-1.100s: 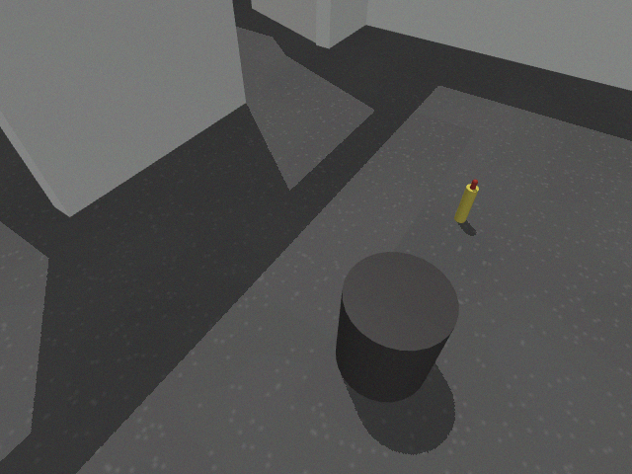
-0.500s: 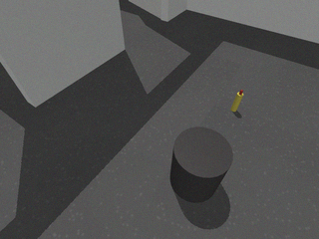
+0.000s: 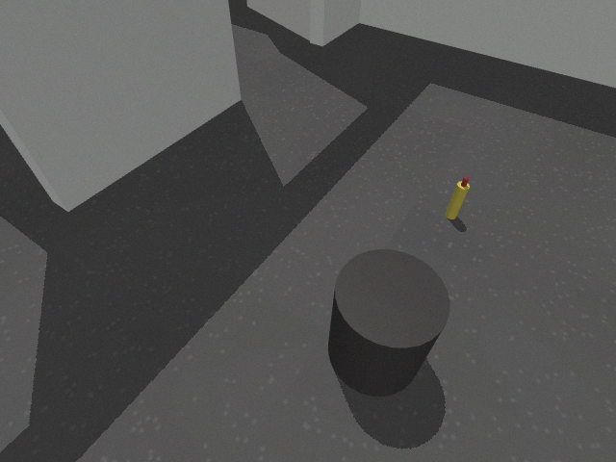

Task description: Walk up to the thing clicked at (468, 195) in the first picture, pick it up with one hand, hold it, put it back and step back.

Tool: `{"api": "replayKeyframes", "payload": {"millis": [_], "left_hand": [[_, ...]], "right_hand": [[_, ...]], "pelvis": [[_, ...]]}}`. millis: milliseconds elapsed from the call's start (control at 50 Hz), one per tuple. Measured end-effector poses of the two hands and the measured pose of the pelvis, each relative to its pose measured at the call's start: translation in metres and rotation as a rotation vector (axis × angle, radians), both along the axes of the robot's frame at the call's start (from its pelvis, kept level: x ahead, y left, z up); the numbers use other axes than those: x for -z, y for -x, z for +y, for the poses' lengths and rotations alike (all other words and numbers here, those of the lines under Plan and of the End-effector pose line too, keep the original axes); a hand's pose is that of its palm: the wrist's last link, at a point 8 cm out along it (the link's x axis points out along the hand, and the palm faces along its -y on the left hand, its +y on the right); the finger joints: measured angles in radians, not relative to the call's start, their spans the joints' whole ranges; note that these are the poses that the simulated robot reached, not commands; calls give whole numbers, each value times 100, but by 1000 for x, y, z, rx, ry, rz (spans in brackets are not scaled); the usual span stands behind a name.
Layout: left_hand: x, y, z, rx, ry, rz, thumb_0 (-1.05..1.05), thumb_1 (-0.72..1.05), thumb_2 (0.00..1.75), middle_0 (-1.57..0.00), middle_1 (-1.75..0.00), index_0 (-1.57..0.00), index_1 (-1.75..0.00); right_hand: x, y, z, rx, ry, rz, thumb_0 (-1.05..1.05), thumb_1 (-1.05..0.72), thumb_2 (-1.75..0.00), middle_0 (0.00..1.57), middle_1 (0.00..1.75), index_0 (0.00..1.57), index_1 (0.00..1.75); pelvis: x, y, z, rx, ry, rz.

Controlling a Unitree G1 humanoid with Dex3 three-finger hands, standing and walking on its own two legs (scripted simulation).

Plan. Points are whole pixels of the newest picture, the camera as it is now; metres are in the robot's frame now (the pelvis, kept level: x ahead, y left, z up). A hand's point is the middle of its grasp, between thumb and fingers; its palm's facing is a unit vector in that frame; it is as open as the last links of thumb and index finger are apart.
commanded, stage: stand
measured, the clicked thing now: (458, 197) +1.27 -0.64 -0.67
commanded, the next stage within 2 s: walk up in 0.02 s
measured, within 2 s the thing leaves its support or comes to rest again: neither
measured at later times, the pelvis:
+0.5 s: pelvis -0.02 +0.10 +0.00, yaw -29 degrees
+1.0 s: pelvis +0.02 +0.05 -0.02, yaw -57 degrees
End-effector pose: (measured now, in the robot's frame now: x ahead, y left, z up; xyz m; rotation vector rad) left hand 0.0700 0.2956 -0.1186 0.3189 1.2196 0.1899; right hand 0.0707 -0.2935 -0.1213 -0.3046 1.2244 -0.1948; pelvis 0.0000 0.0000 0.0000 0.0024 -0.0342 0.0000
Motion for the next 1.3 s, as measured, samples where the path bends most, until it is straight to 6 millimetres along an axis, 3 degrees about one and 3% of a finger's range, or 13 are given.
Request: {"api": "replayKeyframes", "payload": {"millis": [140, 220, 320, 420, 500, 620, 800, 880, 980, 1120, 1180, 1300], "left_hand": [[0, 2, 12, 128, -32, 66, 1, 90, 89, -21, -30, -20, -30], [3, -10, 33, 223, -54, 102, 1, 90, 89, -21, -30, -20, -30], [16, -57, 54, 335, -51, 45, 1, 90, 89, -21, -30, -20, -30], [-1, -113, 46, 466, -22, -44, 1, 91, 89, -20, -30, -20, -30], [-12, -151, 40, 568, -7, -85, 1, 91, 89, -20, -30, -20, -30], [-20, -191, 6, 745, -32, -72, 1, 91, 90, -20, -30, -20, -30], [-27, -239, -101, 987, -31, -179, 1, 91, 89, -20, -30, -20, -30], [-31, -243, -134, 1030, 8, -214, 1, 91, 89, -20, -30, -20, -30], [-24, -251, -161, 1090, 33, -179, 1, 90, 89, -21, -30, -20, -30], [3, -295, -192, 1187, 64, -164, 1, 90, 89, -21, -30, -20, -31], [19, -317, -208, 1199, 70, -168, 1, 90, 89, -21, -30, -20, -31], [20, -325, -227, 1315, 67, -77, 1, 91, 89, -20, -30, -20, -30]], "right_hand": [[-3, -4, -11, 107, 20, -116, 1, -90, -89, 21, 30, 20, 30], [-15, 13, -7, 183, 52, -164, 1, -90, -89, 20, 30, 20, 30], [-21, 63, 15, 282, 116, -150, 1, -90, -89, 20, 30, 20, 29], [-34, 127, 51, 432, 112, -98, 1, -90, -89, 20, 30, 20, 30], [-36, 163, 71, 533, 115, -98, 1, -90, -89, 21, 30, 20, 30], [-23, 210, 93, 656, 87, -108, 1, -90, -89, 21, 30, 20, 30], [15, 282, 112, 860, 18, -23, 1, -90, -89, 21, 30, 20, 30], [11, 281, 114, 909, 1, -31, 1, -90, -90, 20, 30, 20, 29], [-2, 266, 100, 939, 62, -105, 1, -90, -89, 20, 30, 20, 30], [-11, 245, 92, 1028, 194, -147, 1, -90, -89, 20, 30, 20, 30], [-14, 237, 104, 1050, 228, -137, 1, -90, -89, 20, 30, 20, 30], [-35, 246, 142, 1135, 234, -112, 1, -90, -89, 21, 30, 20, 30]], "pelvis": [[7, 14, 18, 159, 7, 17], [9, 21, 39, 253, 2, 35], [18, 24, 71, 340, -3, 26], [5, 20, 88, 432, 42, 16], [2, 16, 96, 506, 39, 19], [7, 9, 98, 643, 12, 25], [23, 4, 72, 793, 16, 34], [18, -3, 59, 891, -7, 9], [17, -18, 50, 975, 2, 6], [33, -53, 47, 1073, 19, 16], [39, -61, 50, 1125, 1, -3], [22, -67, 58, 1226, 36, 23]]}}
